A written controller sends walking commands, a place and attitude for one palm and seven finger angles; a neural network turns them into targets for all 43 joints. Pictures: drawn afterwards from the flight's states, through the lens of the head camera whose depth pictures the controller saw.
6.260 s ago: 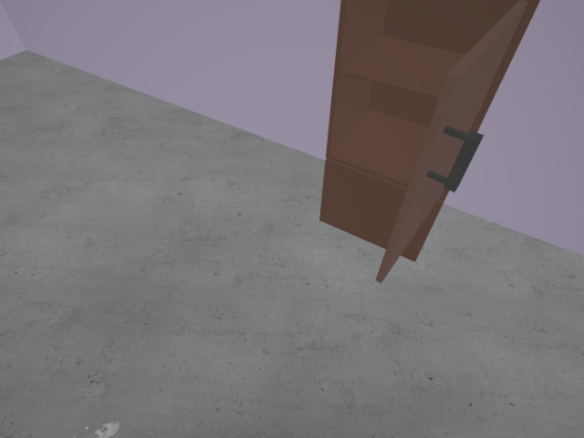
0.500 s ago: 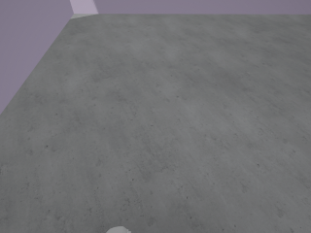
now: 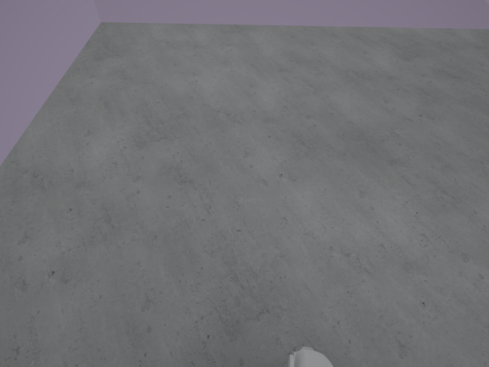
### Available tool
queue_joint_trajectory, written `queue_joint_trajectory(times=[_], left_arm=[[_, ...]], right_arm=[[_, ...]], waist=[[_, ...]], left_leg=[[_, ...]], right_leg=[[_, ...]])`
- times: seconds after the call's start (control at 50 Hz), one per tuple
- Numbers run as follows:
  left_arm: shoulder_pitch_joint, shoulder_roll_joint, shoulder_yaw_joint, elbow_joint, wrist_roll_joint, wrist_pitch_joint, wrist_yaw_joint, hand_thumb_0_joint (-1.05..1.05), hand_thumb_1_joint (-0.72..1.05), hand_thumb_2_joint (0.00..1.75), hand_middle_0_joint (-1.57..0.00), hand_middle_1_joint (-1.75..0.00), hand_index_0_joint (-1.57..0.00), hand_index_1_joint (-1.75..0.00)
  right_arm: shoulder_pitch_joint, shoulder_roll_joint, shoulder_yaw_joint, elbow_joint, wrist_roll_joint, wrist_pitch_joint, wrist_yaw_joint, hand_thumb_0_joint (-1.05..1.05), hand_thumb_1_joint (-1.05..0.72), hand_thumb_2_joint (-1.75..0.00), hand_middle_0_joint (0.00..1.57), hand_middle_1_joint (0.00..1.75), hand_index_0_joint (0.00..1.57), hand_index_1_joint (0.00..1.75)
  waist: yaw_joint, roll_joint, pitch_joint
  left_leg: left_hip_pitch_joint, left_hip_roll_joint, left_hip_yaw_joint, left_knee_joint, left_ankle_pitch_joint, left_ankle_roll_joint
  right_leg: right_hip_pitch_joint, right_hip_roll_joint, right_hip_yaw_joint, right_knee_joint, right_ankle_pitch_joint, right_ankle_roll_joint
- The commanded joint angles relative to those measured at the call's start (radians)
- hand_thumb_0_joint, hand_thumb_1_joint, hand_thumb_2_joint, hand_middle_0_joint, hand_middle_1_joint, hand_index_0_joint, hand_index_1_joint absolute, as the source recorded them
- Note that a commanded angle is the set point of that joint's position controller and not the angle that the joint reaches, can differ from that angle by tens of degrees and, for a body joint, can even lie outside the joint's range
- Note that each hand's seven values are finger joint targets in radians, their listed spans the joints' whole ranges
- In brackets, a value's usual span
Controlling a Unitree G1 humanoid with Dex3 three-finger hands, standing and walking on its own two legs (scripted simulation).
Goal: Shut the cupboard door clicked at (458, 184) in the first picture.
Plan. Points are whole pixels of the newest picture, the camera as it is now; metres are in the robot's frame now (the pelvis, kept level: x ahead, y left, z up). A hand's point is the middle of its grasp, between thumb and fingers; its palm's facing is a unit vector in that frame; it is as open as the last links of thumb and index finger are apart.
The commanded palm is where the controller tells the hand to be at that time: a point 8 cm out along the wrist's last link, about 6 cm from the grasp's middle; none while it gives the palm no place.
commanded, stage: walk to a spot facing it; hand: left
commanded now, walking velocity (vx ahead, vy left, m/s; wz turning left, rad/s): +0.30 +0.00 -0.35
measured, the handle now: out of the picture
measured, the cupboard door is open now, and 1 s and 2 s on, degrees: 83 83 83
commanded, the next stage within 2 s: none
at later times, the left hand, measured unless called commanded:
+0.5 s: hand (185, 310) +0.25 +0.14 -0.17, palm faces +0.15 -0.97 -0.20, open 7.2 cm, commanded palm none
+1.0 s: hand (144, 344) +0.19 +0.20 -0.16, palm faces +0.41 -0.86 -0.30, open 7.4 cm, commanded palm none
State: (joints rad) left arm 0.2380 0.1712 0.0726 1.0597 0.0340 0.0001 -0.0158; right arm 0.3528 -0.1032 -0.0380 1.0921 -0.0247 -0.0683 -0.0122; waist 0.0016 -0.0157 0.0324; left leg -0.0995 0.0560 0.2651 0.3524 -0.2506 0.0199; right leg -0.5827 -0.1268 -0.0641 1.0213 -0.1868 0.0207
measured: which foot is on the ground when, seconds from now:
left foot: down 0.00-0.18, up 0.20-0.58, down 0.60-1.00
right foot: up 0.00-0.16, down 0.18-0.60, up 0.62-1.00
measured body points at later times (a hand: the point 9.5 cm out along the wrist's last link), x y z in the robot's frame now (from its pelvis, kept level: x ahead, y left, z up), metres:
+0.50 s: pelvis +0.16 -0.05 -0.01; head +0.18 -0.05 +0.44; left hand +0.24 +0.19 -0.15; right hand +0.25 -0.29 -0.16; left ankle +0.19 +0.08 -0.70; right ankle +0.19 -0.15 -0.75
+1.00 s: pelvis +0.19 -0.04 -0.01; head +0.23 -0.02 +0.44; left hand +0.16 +0.25 -0.14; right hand +0.35 -0.24 -0.16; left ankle +0.21 +0.08 -0.75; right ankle +0.23 -0.19 -0.70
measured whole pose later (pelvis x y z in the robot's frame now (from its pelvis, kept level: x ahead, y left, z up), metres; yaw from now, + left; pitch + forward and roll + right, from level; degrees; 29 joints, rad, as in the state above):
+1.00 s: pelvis +0.19 -0.04 -0.01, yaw +24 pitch +2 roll -1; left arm 0.17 0.25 0.08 0.90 0.01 0.05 0.02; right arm 0.20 -0.20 -0.06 0.91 -0.02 0.04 0.01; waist -0.03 0.03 0.07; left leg -0.37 -0.04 -0.04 0.48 -0.14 0.04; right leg -0.41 -0.06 -0.01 0.88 -0.44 0.09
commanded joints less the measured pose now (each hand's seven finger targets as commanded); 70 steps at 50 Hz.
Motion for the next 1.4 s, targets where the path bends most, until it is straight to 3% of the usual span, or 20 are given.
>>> queue_joint_trajectory(times=[0.0, 0.08, 0.12, 0.14, 0.16, 0.18, 0.24, 0.34, 0.54, 0.56, 0.58, 0.6, 0.62, 0.72, 0.92, 1.02, 1.04, 1.08, 1.16, 1.38], left_arm=[[-0.101, -0.004, -0.001, -0.086, -0.004, -0.014, -0.008, 0.00, 0.90, 0.90, -0.20, -0.30, -0.20, -0.30], [-0.116, -0.005, -0.006, -0.092, -0.004, -0.033, -0.003, 0.00, 0.90, 0.90, -0.20, -0.30, -0.20, -0.30], [0.064, 0.034, -0.002, -0.034, 0.001, -0.056, 0.006, 0.00, 0.90, 0.90, -0.20, -0.30, -0.20, -0.30], [0.191, 0.104, 0.015, 0.013, 0.004, -0.073, 0.017, 0.00, 0.90, 0.90, -0.20, -0.30, -0.20, -0.30], [0.302, 0.219, 0.042, 0.042, 0.003, -0.084, 0.030, 0.00, 0.90, 0.90, -0.20, -0.30, -0.20, -0.30], [0.313, 0.255, 0.039, 0.040, -0.017, -0.082, 0.030, 0.00, 0.90, 0.90, -0.20, -0.30, -0.20, -0.30], [0.087, 0.139, 0.010, -0.026, -0.015, -0.066, 0.050, 0.00, 0.90, 0.90, -0.20, -0.30, -0.20, -0.30], [-0.052, 0.089, 0.002, -0.093, -0.006, -0.053, 0.058, 0.00, 0.90, 0.90, -0.20, -0.30, -0.20, -0.30], [-0.088, 0.189, 0.036, -0.163, -0.005, 0.000, 0.045, 0.00, 0.90, 0.90, -0.20, -0.30, -0.20, -0.30], [-0.092, 0.184, 0.037, -0.179, -0.012, 0.008, 0.041, 0.00, 0.90, 0.90, -0.20, -0.30, -0.20, -0.30], [-0.067, 0.126, 0.032, -0.214, -0.022, 0.016, 0.032, 0.00, 0.90, 0.90, -0.20, -0.30, -0.20, -0.30], [-0.127, 0.111, 0.015, -0.269, -0.018, 0.016, 0.031, 0.00, 0.90, 0.90, -0.20, -0.30, -0.20, -0.30], [-0.130, 0.122, 0.016, -0.272, -0.008, 0.025, 0.038, 0.00, 0.90, 0.90, -0.20, -0.30, -0.20, -0.30], [-0.048, 0.137, 0.029, -0.211, -0.012, 0.020, 0.021, 0.00, 0.90, 0.90, -0.20, -0.30, -0.20, -0.30], [-0.087, 0.134, 0.018, -0.254, -0.022, 0.023, 0.038, 0.00, 0.90, 0.90, -0.20, -0.30, -0.20, -0.30], [0.028, 0.143, 0.018, -0.238, -0.031, 0.016, 0.045, 0.00, 0.90, 0.90, -0.20, -0.30, -0.20, -0.30], [0.087, 0.159, 0.024, -0.230, -0.029, 0.011, 0.048, 0.00, 0.90, 0.90, -0.20, -0.30, -0.20, -0.30], [0.057, 0.311, 0.043, -0.261, -0.004, 0.005, 0.057, 0.00, 0.90, 0.90, -0.20, -0.30, -0.20, -0.30], [-0.118, 0.184, 0.010, -0.293, -0.013, -0.011, 0.055, 0.00, 0.90, 0.90, -0.20, -0.30, -0.20, -0.30], [0.071, 0.253, 0.027, -0.213, -0.003, -0.004, 0.050, 0.00, 0.90, 0.90, -0.20, -0.30, -0.20, -0.30]], right_arm=[[0.117, -0.147, -0.037, -0.006, -0.001, -0.017, -0.006, 0.00, -0.90, -0.90, 0.20, 0.30, 0.20, 0.30], [0.128, -0.145, -0.036, 0.019, -0.006, -0.004, -0.008, 0.00, -0.90, -0.90, 0.20, 0.30, 0.20, 0.30], [0.113, -0.144, -0.031, 0.029, 0.004, 0.000, -0.007, 0.00, -0.90, -0.90, 0.20, 0.30, 0.20, 0.30], [0.114, -0.121, -0.026, 0.027, 0.014, -0.003, -0.001, 0.00, -0.90, -0.90, 0.20, 0.30, 0.20, 0.30], [0.154, -0.058, -0.016, 0.002, 0.025, -0.004, 0.002, 0.00, -0.90, -0.90, 0.20, 0.30, 0.20, 0.30], [0.139, -0.081, -0.014, -0.013, 0.032, 0.013, -0.009, 0.00, -0.90, -0.90, 0.20, 0.30, 0.20, 0.30], [0.010, -0.074, -0.021, -0.036, 0.018, 0.036, -0.005, 0.00, -0.90, -0.90, 0.20, 0.30, 0.20, 0.30], [0.055, -0.046, -0.023, -0.051, 0.004, 0.093, 0.014, 0.00, -0.90, -0.90, 0.20, 0.30, 0.20, 0.30], [-0.095, -0.170, -0.048, -0.212, -0.001, 0.096, 0.037, 0.00, -0.90, -0.90, 0.20, 0.30, 0.20, 0.30], [-0.035, -0.212, -0.059, -0.207, -0.004, 0.090, 0.038, 0.00, -0.90, -0.90, 0.20, 0.30, 0.20, 0.30], [0.006, -0.320, -0.081, -0.219, -0.012, 0.079, 0.033, 0.00, -0.90, -0.90, 0.20, 0.30, 0.20, 0.30], [0.045, -0.386, -0.091, -0.219, -0.008, 0.079, 0.023, 0.00, -0.90, -0.90, 0.20, 0.30, 0.20, 0.30], [0.025, -0.390, -0.089, -0.213, -0.002, 0.076, 0.011, 0.00, -0.90, -0.90, 0.20, 0.30, 0.20, 0.30], [-0.163, -0.299, -0.060, -0.283, 0.005, 0.061, 0.001, 0.00, -0.90, -0.90, 0.20, 0.30, 0.20, 0.30], [-0.109, -0.322, -0.085, -0.248, 0.000, 0.086, 0.011, 0.00, -0.90, -0.90, 0.20, 0.30, 0.20, 0.30], [-0.178, -0.320, -0.094, -0.271, 0.001, 0.103, 0.019, 0.00, -0.90, -0.90, 0.20, 0.30, 0.20, 0.30], [-0.200, -0.300, -0.093, -0.281, 0.007, 0.106, 0.022, 0.00, -0.90, -0.90, 0.20, 0.30, 0.20, 0.30], [-0.201, -0.203, -0.082, -0.321, 0.009, 0.107, 0.028, 0.00, -0.90, -0.90, 0.20, 0.30, 0.20, 0.30], [-0.154, -0.227, -0.084, -0.249, -0.003, 0.125, 0.044, 0.00, -0.90, -0.90, 0.20, 0.30, 0.20, 0.30], [-0.301, -0.201, -0.044, -0.274, 0.012, 0.119, 0.044, 0.00, -0.90, -0.90, 0.20, 0.30, 0.20, 0.30]], waist=[[-0.043, 0.099, 0.082], [-0.041, 0.122, 0.078], [0.045, 0.067, -0.033], [0.098, -0.018, -0.131], [0.112, -0.260, -0.265], [0.109, -0.229, -0.333], [0.055, -0.069, -0.118], [-0.042, -0.096, -0.063], [-0.039, -0.076, -0.025], [-0.072, 0.033, -0.057], [-0.082, 0.351, -0.068], [-0.109, 0.388, -0.069], [-0.093, 0.357, -0.131], [-0.012, 0.126, -0.132], [-0.052, 0.150, -0.118], [0.000, 0.164, -0.122], [0.033, 0.126, -0.135], [0.043, -0.301, -0.058], [-0.053, -0.123, 0.028], [0.050, -0.198, -0.063]], left_leg=[[0.043, 0.284, -0.102, -0.182, 0.197, 0.100], [0.051, 0.280, -0.073, -0.061, 0.379, 0.085], [0.020, 0.220, -0.059, 0.168, 0.531, 0.045], [-0.141, 0.168, -0.043, 0.361, 0.391, 0.005], [-0.371, 0.025, -0.031, 0.654, -0.206, -0.037], [-0.373, 0.011, -0.181, 0.835, -0.398, -0.039], [-0.470, 0.082, -0.256, 0.939, -0.226, -0.048], [-0.358, 0.077, -0.207, 0.745, -0.123, -0.075], [-0.232, 0.029, -0.119, 0.318, -0.024, -0.055], [-0.127, 0.043, -0.160, 0.201, 0.104, -0.040], [-0.037, 0.249, -0.521, 0.049, 0.366, 0.071], [-0.039, 0.400, -0.728, -0.039, 0.484, 0.193], [-0.018, 0.385, -0.733, -0.032, 0.369, 0.193], [-0.086, 0.191, -0.474, -0.028, 0.263, 0.118], [-0.044, 0.182, -0.600, -0.016, 0.247, 0.163], [-0.215, 0.109, -0.638, 0.023, 0.174, 0.115], [-0.307, 0.066, -0.604, 0.075, 0.088, 0.071], [-0.606, -0.152, -0.318, 0.563, -0.290, -0.070], [-0.523, -0.043, -0.315, 0.877, -0.111, -0.081], [-0.396, -0.029, -0.185, 0.486, -0.197, -0.098]], right_leg=[[-0.041, -0.012, -0.029, -0.219, 0.012, -0.002], [0.099, 0.040, -0.068, -0.390, 0.008, -0.033], [0.376, 0.094, -0.117, -0.529, 0.113, -0.039], [0.635, -0.006, -0.025, -0.516, 0.308, -0.060], [0.872, -0.297, 0.273, -0.524, 0.672, -0.159], [0.826, -0.383, 0.320, -0.590, 0.783, -0.230], [0.560, -0.314, 0.145, -0.640, 0.608, -0.186], [0.315, -0.250, -0.079, -0.714, 0.357, -0.129], [0.337, -0.256, -0.166, -0.511, 0.115, -0.082], [0.283, -0.218, -0.190, -0.368, 0.039, -0.046], [0.082, -0.070, -0.219, -0.114, -0.276, 0.044], [-0.014, 0.014, -0.113, 0.097, -0.550, 0.066], [-0.053, 0.008, 0.010, 0.200, -0.479, 0.054], [0.007, 0.008, 0.050, 0.182, -0.174, 0.070], [0.092, 0.066, 0.057, -0.127, -0.272, 0.069], [0.357, 0.117, 0.032, -0.441, -0.168, 0.038], [0.487, 0.091, 0.040, -0.607, -0.090, 0.026], [0.499, -0.367, 0.480, -0.847, -0.234, -0.158], [0.337, -0.188, 0.143, -0.727, 0.091, -0.116], [0.572, -0.235, -0.007, -0.596, 0.503, -0.142]])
